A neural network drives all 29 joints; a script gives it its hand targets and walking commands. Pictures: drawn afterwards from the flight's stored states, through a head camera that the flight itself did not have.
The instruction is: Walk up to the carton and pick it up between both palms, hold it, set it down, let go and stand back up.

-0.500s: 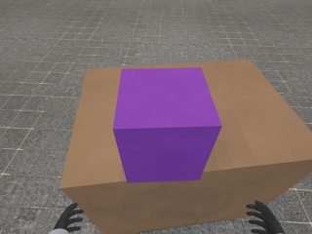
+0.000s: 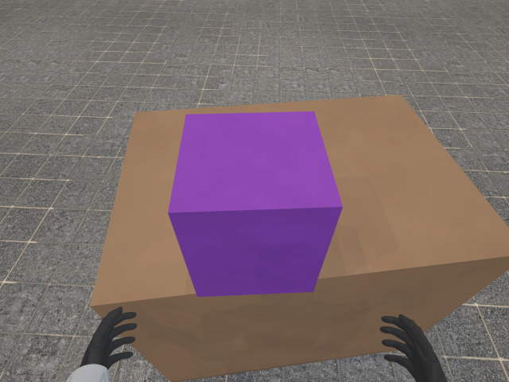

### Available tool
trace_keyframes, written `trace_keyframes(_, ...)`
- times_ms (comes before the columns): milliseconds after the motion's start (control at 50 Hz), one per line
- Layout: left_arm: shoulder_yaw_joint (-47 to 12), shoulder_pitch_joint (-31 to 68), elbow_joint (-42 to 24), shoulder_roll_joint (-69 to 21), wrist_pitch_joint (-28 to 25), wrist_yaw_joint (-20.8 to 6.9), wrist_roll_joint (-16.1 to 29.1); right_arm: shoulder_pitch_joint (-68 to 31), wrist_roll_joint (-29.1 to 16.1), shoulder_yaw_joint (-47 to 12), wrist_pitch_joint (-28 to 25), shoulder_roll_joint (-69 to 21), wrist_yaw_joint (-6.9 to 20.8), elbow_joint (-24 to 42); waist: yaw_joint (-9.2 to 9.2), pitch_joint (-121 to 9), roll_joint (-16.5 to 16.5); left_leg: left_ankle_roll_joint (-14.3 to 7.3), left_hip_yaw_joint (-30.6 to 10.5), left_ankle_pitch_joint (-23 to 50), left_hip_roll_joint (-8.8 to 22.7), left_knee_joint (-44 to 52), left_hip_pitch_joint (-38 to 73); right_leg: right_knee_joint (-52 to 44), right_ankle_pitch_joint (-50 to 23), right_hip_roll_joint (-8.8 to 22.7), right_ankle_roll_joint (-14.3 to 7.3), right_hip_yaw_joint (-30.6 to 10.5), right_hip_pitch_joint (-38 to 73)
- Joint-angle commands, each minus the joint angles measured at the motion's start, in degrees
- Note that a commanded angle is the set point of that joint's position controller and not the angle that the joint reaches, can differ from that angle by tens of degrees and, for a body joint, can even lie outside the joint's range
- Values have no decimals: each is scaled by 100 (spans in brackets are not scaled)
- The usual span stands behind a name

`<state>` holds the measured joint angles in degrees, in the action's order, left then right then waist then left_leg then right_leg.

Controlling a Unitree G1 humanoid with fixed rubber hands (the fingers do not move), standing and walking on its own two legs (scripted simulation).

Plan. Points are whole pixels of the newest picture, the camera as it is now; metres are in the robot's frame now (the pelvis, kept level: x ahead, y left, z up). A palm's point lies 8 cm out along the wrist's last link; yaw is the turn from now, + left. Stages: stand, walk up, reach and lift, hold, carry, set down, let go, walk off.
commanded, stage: reach and lift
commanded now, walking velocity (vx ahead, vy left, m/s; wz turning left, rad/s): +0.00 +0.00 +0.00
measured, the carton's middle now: (253, 208) +0.38 +0.04 +0.06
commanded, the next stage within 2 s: none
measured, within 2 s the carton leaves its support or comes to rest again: neither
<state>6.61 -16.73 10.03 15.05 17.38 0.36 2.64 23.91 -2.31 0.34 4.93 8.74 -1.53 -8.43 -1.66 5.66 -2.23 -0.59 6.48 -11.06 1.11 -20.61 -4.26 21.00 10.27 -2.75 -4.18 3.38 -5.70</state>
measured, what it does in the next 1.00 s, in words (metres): stands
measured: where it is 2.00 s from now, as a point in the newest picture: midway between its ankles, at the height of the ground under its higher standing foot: outside the picture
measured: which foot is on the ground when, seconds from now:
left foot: down 0.00-1.00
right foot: down 0.00-1.00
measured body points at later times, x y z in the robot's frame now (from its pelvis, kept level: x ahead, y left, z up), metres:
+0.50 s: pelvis +0.02 +0.01 +0.00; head +0.01 +0.02 +0.45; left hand +0.18 +0.25 +0.01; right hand +0.18 -0.19 +0.01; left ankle +0.01 +0.11 -0.75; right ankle +0.02 -0.07 -0.75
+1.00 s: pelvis +0.01 +0.01 +0.00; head -0.01 +0.02 +0.45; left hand +0.20 +0.23 +0.05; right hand +0.22 -0.18 +0.06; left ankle +0.01 +0.11 -0.75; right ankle +0.02 -0.07 -0.75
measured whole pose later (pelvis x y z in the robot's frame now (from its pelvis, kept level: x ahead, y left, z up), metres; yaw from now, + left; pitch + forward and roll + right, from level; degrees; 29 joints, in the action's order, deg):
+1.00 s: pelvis +0.01 +0.01 +0.00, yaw +1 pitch -3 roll +0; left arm -1.7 -21.1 -12.9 13.8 11.7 5.8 10.5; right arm 24.4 -11.7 0.2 6.0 7.3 -3.7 11.3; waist -3.5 0.8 -2.1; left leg -1.2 5.2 -10.5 0.0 -18.5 -4.7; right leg 18.9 9.8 -2.4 -3.5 2.8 -5.9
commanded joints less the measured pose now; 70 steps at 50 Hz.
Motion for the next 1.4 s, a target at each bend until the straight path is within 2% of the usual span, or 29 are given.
trace_keyframes(0,217,174,-1280,806,-414,106,78,161,-76,213,-263,464,19,997,-26,-344,392,38,-147,259,-39,433,-118,-755,215,435,325,-593,-183)
trace_keyframes(120,1,-70,-1763,707,-645,201,226,384,-177,347,-403,447,60,1250,27,-379,566,119,-248,503,-38,437,-35,-767,77,396,257,-594,-229)
trace_keyframes(380,-242,-628,-2077,458,-1159,296,501,640,-562,290,-632,494,124,1935,-153,-297,162,144,-441,1258,15,460,200,-873,-415,288,204,-608,-283)
trace_keyframes(500,-378,-831,-2373,280,-1402,346,505,828,-729,153,-799,456,109,2220,-221,-373,254,195,-511,1661,29,414,355,-920,-590,265,147,-665,-322)
trace_keyframes(600,-526,-903,-2655,191,-1661,436,495,890,-796,121,-972,401,98,2366,-243,-435,398,232,-548,1638,45,410,361,-927,-486,276,107,-729,-399)
trace_keyframes(720,-732,-795,-2856,191,-1836,530,536,744,-854,101,-1034,301,55,2470,-244,-452,486,188,-604,1180,69,486,121,-908,-127,319,90,-804,-395)
trace_keyframes(840,-716,-177,-3098,340,-1326,581,731,81,-842,253,-531,343,-94,2744,-148,-439,400,79,-626,523,64,591,-243,-793,202,369,157,-801,-294)
trace_keyframes(940,-519,131,-3558,325,-634,534,800,-278,-966,185,14,314,-266,3146,-163,-612,319,59,-610,831,63,558,-175,-714,-91,372,197,-757,-155)
trace_keyframes(1080,-195,566,-3545,146,239,318,708,-846,-1118,165,673,431,-437,3210,-177,-387,279,119,-554,845,85,629,-121,-824,73,389,220,-721,-167)
trace_keyframes(1220,62,1433,-3949,303,622,307,827,-1685,-1167,317,970,485,-534,3648,-140,-814,202,72,-480,632,56,583,-180,-764,189,413,254,-813,-132)
trace_keyframes(1300,157,2001,-3980,387,776,321,917,-2209,-1224,337,1140,510,-574,3592,-114,-1141,149,17,-454,501,58,513,-321,-696,222,478,292,-956,-28)
trace_keyframes(1380,273,2308,-3837,376,1084,276,896,-2597,-1376,240,1348,599,-679,3363,-84,-1349,160,-4,-448,658,54,436,-353,-596,-157,492,344,-987,131)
